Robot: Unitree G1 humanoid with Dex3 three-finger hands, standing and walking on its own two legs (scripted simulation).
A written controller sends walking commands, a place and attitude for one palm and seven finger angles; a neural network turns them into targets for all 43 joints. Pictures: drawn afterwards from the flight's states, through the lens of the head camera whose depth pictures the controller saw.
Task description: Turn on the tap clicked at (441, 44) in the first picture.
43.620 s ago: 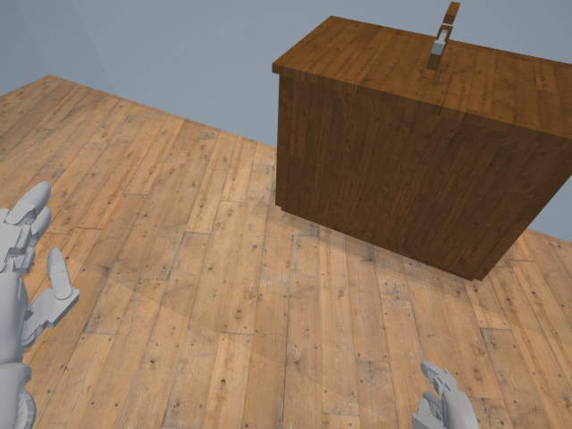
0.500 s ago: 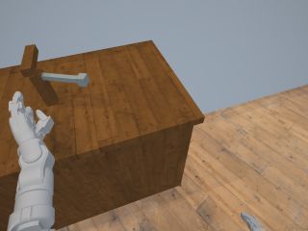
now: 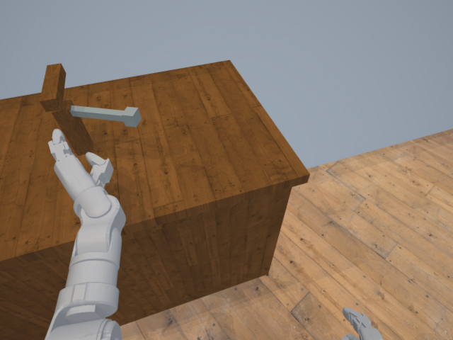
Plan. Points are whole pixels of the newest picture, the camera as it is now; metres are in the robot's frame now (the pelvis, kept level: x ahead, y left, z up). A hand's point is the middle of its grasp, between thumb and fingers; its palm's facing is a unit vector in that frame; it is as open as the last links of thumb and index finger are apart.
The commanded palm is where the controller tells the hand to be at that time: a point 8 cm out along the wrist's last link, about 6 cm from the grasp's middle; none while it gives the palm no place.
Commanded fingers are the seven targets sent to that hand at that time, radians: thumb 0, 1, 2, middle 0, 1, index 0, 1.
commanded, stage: push the lever round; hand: left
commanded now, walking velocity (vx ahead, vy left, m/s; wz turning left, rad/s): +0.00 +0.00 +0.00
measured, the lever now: (131, 116) +0.50 +0.22 +0.13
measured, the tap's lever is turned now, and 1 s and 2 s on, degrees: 62 62 86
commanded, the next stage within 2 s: lift the hand up off the lever in 1.74 s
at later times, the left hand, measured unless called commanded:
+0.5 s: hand (126, 155) +0.41 +0.21 +0.12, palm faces +0.77 -0.63 -0.06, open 7.8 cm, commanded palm +0.36 +0.23 +0.12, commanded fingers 0.00 0.90 0.90 -0.15 -0.15 -0.15 -0.15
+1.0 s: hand (148, 140) +0.46 +0.18 +0.11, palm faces +0.83 -0.55 -0.13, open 7.8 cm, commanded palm +0.41 +0.20 +0.12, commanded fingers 0.00 0.90 0.90 -0.15 -0.15 -0.15 -0.15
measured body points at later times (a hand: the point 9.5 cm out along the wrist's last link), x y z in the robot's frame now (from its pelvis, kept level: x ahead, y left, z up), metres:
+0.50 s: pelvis -0.01 -0.01 +0.00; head +0.01 -0.02 +0.45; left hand +0.36 +0.24 +0.12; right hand +0.12 -0.26 -0.12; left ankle +0.00 +0.11 -0.72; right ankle +0.01 -0.09 -0.72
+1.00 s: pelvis +0.00 -0.03 -0.01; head +0.04 -0.05 +0.44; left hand +0.41 +0.21 +0.12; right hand +0.07 -0.28 -0.15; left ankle +0.00 +0.11 -0.72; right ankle +0.01 -0.09 -0.72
